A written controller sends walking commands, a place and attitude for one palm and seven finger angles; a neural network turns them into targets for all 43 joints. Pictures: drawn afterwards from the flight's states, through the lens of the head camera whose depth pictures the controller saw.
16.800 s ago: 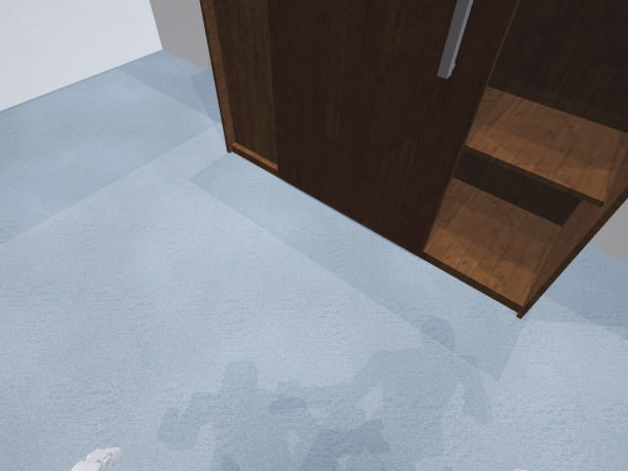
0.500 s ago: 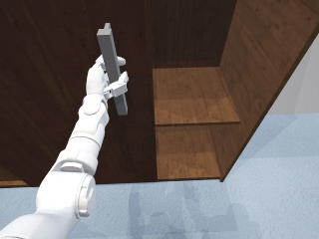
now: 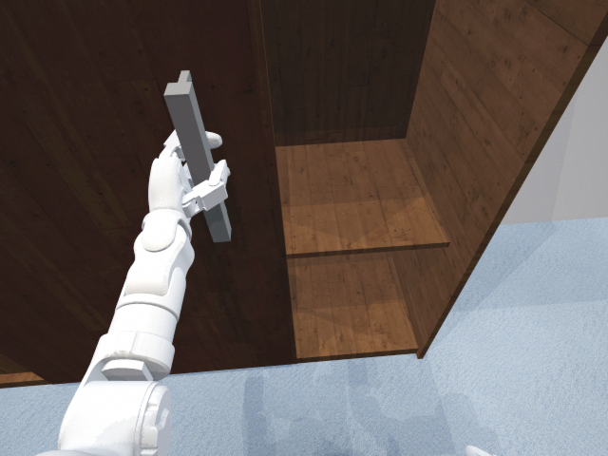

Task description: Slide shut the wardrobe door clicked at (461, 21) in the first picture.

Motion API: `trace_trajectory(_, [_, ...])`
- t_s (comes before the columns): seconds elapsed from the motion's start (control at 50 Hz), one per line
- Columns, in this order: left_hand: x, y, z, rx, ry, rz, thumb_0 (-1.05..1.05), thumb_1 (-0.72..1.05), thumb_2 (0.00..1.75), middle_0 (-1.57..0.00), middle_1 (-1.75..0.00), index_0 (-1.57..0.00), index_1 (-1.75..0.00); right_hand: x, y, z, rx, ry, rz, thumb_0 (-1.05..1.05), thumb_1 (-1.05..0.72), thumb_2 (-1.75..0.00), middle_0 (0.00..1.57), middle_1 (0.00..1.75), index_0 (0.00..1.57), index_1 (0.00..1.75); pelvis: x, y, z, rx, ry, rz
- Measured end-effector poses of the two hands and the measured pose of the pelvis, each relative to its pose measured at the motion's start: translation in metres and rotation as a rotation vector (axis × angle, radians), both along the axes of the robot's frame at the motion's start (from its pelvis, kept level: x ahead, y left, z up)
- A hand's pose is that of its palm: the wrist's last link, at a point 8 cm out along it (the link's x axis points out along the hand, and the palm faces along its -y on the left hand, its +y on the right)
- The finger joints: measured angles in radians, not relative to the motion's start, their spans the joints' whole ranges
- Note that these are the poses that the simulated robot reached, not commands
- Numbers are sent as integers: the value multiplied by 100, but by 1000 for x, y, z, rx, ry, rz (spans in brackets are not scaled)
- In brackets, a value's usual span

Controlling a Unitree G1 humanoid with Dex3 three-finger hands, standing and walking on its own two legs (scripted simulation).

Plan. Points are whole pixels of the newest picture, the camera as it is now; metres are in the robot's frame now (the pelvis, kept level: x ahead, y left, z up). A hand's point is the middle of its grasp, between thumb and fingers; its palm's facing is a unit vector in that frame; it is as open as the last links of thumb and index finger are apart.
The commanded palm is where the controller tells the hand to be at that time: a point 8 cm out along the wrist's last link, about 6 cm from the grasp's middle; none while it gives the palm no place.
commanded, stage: tug the door sideways, standing still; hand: left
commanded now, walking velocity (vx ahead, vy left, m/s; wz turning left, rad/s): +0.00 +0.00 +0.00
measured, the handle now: (206, 166) +0.48 +0.13 +0.14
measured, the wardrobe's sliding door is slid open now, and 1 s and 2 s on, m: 0.40 0.40 0.38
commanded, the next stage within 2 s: step sideways, sliding the door along in 0.94 s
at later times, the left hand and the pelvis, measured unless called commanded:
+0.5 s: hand (220, 183) +0.43 +0.10 +0.15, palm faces +0.11 -0.99 -0.02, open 6.1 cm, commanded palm +0.41 +0.10 +0.15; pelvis +0.00 +0.00 +0.00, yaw +5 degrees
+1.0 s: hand (221, 184) +0.43 +0.10 +0.15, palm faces +0.11 -0.99 -0.04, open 6.2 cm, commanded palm +0.41 +0.09 +0.15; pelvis -0.01 +0.00 -0.01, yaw +5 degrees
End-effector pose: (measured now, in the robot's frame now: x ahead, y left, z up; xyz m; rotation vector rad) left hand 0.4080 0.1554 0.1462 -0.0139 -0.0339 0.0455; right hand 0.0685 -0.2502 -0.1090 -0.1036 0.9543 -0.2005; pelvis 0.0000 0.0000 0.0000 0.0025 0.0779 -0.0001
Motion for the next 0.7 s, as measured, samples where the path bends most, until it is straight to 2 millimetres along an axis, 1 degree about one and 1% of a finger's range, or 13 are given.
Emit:
trace_trajectory(0.1, [0,0,0,1,-1,-1,0,67,76,-33,-140,-33,-140,29,1,3,-2,-28,28,1,-90,-89,20,30,20,30,11,-1,0,1,-2,10])
trace_trajectory(0.18, [0,0,1,4,8,10,0,65,78,-36,-140,-36,-140,48,2,1,-16,-16,80,1,-90,-89,20,30,20,30,12,-2,-1,-1,0,40])
trace_trajectory(0.26, [0,-1,2,9,19,35,0,64,81,-36,-140,-37,-140,62,6,-1,-16,-15,122,1,-90,-89,20,30,20,30,11,-3,-2,-1,7,62])
trace_trajectory(0.32, [-1,-2,2,18,24,50,0,65,83,-36,-140,-36,-140,67,10,-2,-8,-21,142,1,-90,-89,20,30,20,30,10,-3,-3,0,10,71])
trace_trajectory(0.38, [-1,-3,2,24,26,59,0,66,83,-35,-140,-34,-140,67,14,-4,3,-23,154,1,-90,-89,20,30,20,30,8,-3,-3,0,10,77])
trace_trajectory(0.44, [-2,-4,2,28,26,66,0,67,83,-34,-140,-32,-140,63,17,-6,13,-14,162,1,-90,-89,20,30,20,30,6,-3,-4,0,8,82])
trace_trajectory(0.7, [-3,-6,2,54,13,75,-2,70,82,-32,-140,-25,-140,24,21,-19,32,70,170,1,-90,-89,20,30,20,30,-5,0,-7,-7,15,97])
